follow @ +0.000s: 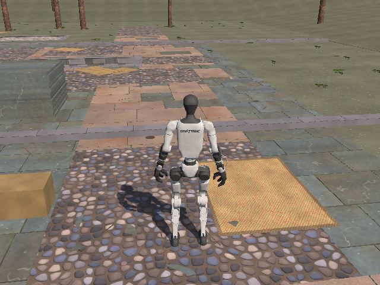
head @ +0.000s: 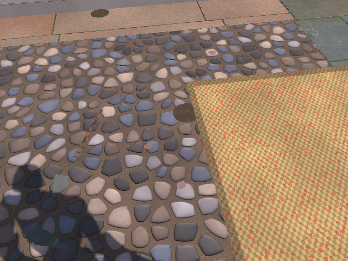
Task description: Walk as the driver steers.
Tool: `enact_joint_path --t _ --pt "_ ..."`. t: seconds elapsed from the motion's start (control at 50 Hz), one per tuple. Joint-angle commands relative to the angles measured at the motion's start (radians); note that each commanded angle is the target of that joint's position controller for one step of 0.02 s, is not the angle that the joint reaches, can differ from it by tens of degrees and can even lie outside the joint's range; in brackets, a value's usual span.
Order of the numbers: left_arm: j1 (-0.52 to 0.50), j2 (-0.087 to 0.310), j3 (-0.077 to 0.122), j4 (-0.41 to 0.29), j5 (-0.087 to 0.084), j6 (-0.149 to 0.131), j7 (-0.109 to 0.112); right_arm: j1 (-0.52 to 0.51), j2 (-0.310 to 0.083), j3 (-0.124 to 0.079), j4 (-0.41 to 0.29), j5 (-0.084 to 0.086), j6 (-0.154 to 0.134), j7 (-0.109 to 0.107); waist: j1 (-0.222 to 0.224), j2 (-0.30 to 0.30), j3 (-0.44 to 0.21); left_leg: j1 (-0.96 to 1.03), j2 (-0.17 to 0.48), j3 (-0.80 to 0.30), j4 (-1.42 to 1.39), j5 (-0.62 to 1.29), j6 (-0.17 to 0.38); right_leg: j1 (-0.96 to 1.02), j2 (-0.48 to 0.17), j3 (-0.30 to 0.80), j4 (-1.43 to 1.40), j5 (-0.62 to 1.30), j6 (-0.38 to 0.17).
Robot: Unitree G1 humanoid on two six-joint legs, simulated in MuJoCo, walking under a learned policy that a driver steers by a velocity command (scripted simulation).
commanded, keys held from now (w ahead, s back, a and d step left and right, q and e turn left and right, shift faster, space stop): w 0.14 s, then w+q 0.48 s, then w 0.38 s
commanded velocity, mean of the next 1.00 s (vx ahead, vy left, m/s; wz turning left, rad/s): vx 0.45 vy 0.00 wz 0.26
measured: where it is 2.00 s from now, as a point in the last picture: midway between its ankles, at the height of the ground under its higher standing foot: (150, 219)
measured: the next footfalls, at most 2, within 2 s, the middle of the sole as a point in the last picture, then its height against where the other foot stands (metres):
left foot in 0.50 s outside the picture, level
right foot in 1.04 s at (176, 215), level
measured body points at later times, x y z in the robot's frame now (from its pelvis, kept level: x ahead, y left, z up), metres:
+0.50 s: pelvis +0.21 +0.03 -0.02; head +0.25 +0.03 +0.43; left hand +0.11 +0.28 -0.16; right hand +0.48 -0.16 -0.11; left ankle +0.34 +0.13 -0.73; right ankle +0.00 -0.12 -0.72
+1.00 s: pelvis +0.51 +0.08 +0.00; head +0.53 +0.10 +0.45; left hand +0.65 +0.37 -0.09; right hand +0.58 -0.19 -0.13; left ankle +0.34 +0.13 -0.73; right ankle +0.70 +0.01 -0.72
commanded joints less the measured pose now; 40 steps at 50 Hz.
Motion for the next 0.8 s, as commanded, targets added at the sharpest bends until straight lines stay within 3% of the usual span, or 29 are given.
enact_joint_path --t 0.02,0.04,0.06,0.08,0.1,0.12,0.16,0.2,0.24,0.3,0.36,0.4,0.44,0.46,0.48,0.5,0.52,0.54,0.56,0.58,0.6,0.62,0.64,0.68,0.72,0.8 --pt "0.009 0.054 0.013 -0.034 -0.01 -0.043 -0.014 -0.1 -0.171 -0.03 -0.073 0.011 -0.021 0.006 0.064 0.139 0.133 -0.178 0.224 -0.317 -0.325 -0.311 0.16 0.046 -0.012 -0.032 -0.138 0.017 -0.041" --pt "0.093 0.076 0.025 0.007 -0.009 -0.043 -0.013 -0.14 -0.15 -0.025 -0.092 0.011 -0.02 0.009 0.097 0.104 0.116 -0.251 0.154 -0.22 -0.239 -0.207 0.115 0.192 -0.012 -0.008 -0.211 0.089 -0.041" --pt "0.201 0.138 0.044 0.039 -0.003 -0.045 -0.008 -0.171 -0.096 -0.01 -0.116 0.006 -0.028 0.012 0.126 -0.052 0.076 -0.36 0.053 -0.073 0.007 -0.064 0.052 0.319 -0.128 0.205 -0.308 0.028 -0.08" --pt "0.31 0.253 0.072 0.059 -0.002 -0.05 -0.019 -0.187 -0.066 -0.005 -0.161 0.004 -0.048 0.01 0.144 -0.313 0.037 -0.527 -0.053 0.053 0.313 -0.08 -0.001 0.442 -0.326 0.584 -0.456 -0.031 -0.2" --pt "0.292 0.193 0.049 0.051 0.016 -0.063 -0.026 -0.2 -0.11 -0.015 -0.167 0.015 -0.062 0.01 0.128 -0.243 0.054 -0.642 -0.032 -0.037 0.515 -0.201 0.007 0.449 -0.394 0.702 -0.475 0.011 -0.251" --pt "0.237 0.135 0.031 0.033 0.018 -0.074 -0.028 -0.163 -0.113 -0.017 -0.157 0.029 -0.071 0.019 0.085 -0.159 0.081 -0.702 0.015 -0.076 0.609 -0.138 0.031 0.459 -0.375 0.61 -0.449 0.085 -0.229" --pt "0.179 0.117 0.021 0.01 0.014 -0.075 -0.032 -0.146 -0.105 -0.019 -0.139 0.023 -0.076 0.031 0.054 -0.09 0.082 -0.731 0.073 -0.062 0.598 0.017 0.053 0.451 -0.322 0.413 -0.459 0.238 -0.164" --pt "0.187 0.075 0.004 0.013 0.023 -0.061 -0.025 -0.161 -0.087 -0.022 -0.143 0.016 -0.067 0.045 0.049 -0.104 0.073 -0.664 0.098 -0.043 0.521 0.11 0.043 0.403 -0.268 0.245 -0.482 0.415 -0.115" --pt "0.209 0.085 0.004 0.018 0.031 -0.051 -0.012 -0.19 -0.047 -0.013 -0.157 0.01 -0.053 0.056 0.057 -0.104 0.073 -0.634 0.088 -0.016 0.446 0.182 0.018 0.359 -0.243 0.142 -0.505 0.485 -0.108" --pt "0.186 0.129 0.01 0.004 0.036 -0.051 0.005 -0.314 -0.013 0.008 -0.221 0.006 -0.043 0.06 0.073 -0.088 0.116 -0.53 0.056 0.022 0.214 0.324 0.0 0.224 -0.216 0.026 -0.563 0.464 -0.097" --pt "0.217 0.152 0.017 0.013 0.024 -0.058 0.008 -0.382 -0.026 0.014 -0.264 0.007 -0.036 0.07 0.082 -0.099 0.139 -0.438 0.038 0.058 0.089 0.397 0.02 0.205 -0.242 -0.037 -0.598 0.466 -0.093" --pt "0.216 0.153 0.02 0.014 0.015 -0.054 0.007 -0.399 -0.044 0.011 -0.288 0.008 -0.036 0.081 0.066 -0.093 0.144 -0.433 0.03 0.06 0.042 0.379 0.054 0.277 -0.267 -0.072 -0.561 0.572 -0.078" --pt "0.189 0.178 0.029 -0.002 0.017 -0.043 0.01 -0.364 -0.078 -0.006 -0.3 0.006 -0.038 0.091 0.022 -0.116 0.087 -0.354 -0.016 0.101 0.039 0.312 0.093 0.353 -0.283 -0.113 -0.435 0.932 -0.054" --pt "0.177 0.192 0.033 -0.011 0.021 -0.033 0.015 -0.293 -0.106 -0.023 -0.29 0.007 -0.035 0.094 -0.022 -0.137 0.029 -0.266 -0.05 0.124 0.053 0.271 0.113 0.374 -0.283 -0.133 -0.316 1.116 -0.04" --pt "0.162 0.198 0.035 -0.024 0.027 -0.019 0.02 -0.151 -0.144 -0.048 -0.256 0.011 -0.03 0.093 -0.096 -0.141 -0.053 -0.095 -0.092 0.142 0.038 0.264 0.137 0.345 -0.265 -0.159 -0.126 1.217 -0.019" --pt "0.165 0.198 0.031 -0.042 0.031 -0.016 0.024 0.005 -0.198 -0.081 -0.219 0.014 -0.02 0.081 -0.166 -0.112 -0.13 0.168 -0.079 0.069 0.021 0.26 0.173 0.176 -0.233 -0.163 0.118 1.114 0.013" --pt "0.234 0.094 0.0 -0.086 0.049 -0.037 0.01 0.115 -0.297 -0.105 -0.212 0.004 -0.01 0.062 -0.124 0.133 -0.267 0.544 0.183 -0.402 -0.014 0.122 0.317 -0.224 -0.094 -0.158 0.536 0.459 0.073" --pt "0.228 0.052 -0.02 -0.105 0.028 -0.084 -0.009 0.115 -0.279 -0.09 -0.223 0.001 -0.012 0.061 -0.097 0.191 -0.405 0.645 0.34 -0.878 -0.259 -0.084 0.426 -0.421 0.045 0.043 0.767 -0.123 0.073" --pt "0.099 0.143 0.008 -0.143 -0.014 -0.115 -0.018 0.078 -0.216 -0.074 -0.221 -0.007 -0.023 0.059 -0.122 0.13 -0.263 0.549 0.3 -0.774 -0.313 -0.101 0.354 -0.535 -0.019 0.124 0.807 -0.064 0.04" --pt "0.04 0.164 0.011 -0.169 -0.025 -0.128 -0.015 0.01 -0.18 -0.064 -0.235 -0.006 -0.034 0.059 -0.09 0.061 -0.141 0.381 0.262 -0.62 -0.324 -0.03 0.314 -0.54 -0.068 0.103 0.745 0.029 0.018" --pt "0.03 0.162 0.017 -0.164 -0.008 -0.128 -0.003 -0.072 -0.153 -0.055 -0.258 -0.009 -0.043 0.062 -0.035 -0.034 -0.068 0.201 0.216 -0.506 -0.34 0.077 0.288 -0.476 -0.109 0.096 0.656 0.092 0.02" --pt "0.052 0.166 0.028 -0.161 0.01 -0.115 0.007 -0.127 -0.132 -0.047 -0.278 -0.02 -0.047 0.063 0.013 -0.03 -0.04 0.071 0.173 -0.419 -0.357 0.154 0.27 -0.391 -0.142 0.101 0.582 0.127 0.026" --pt "0.08 0.158 0.031 -0.16 0.016 -0.097 0.008 -0.153 -0.118 -0.042 -0.289 -0.027 -0.048 0.061 0.042 -0.002 -0.03 -0.01 0.154 -0.371 -0.376 0.19 0.267 -0.333 -0.162 0.101 0.545 0.142 0.033" --pt "0.079 0.127 0.029 -0.171 0.029 -0.07 0.01 -0.131 -0.117 -0.04 -0.282 -0.019 -0.052 0.053 0.053 0.023 -0.014 -0.104 0.133 -0.29 -0.403 0.274 0.273 -0.3 -0.172 0.073 0.461 0.175 0.062" --pt "0.003 0.119 0.029 -0.207 0.04 -0.059 0.015 -0.078 -0.138 -0.042 -0.264 -0.019 -0.058 0.039 0.032 0.027 0.014 -0.133 0.116 -0.232 -0.423 0.333 0.269 -0.339 -0.171 0.054 0.338 0.287 0.092" --pt "-0.14 0.092 0.018 -0.251 0.035 -0.071 0.007 0.009 -0.154 -0.042 -0.239 -0.01 -0.053 0.022 -0.033 0.031 0.022 -0.082 0.076 -0.162 -0.407 0.344 0.205 -0.328 -0.13 0.033 0.026 0.57 0.093"
Velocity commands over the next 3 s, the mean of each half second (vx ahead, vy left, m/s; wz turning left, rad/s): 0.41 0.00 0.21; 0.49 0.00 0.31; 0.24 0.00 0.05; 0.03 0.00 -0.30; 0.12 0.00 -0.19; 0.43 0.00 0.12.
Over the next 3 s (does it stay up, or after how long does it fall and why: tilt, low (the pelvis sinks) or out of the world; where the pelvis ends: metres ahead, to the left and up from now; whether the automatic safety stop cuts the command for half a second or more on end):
stays up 0.97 0.05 0.01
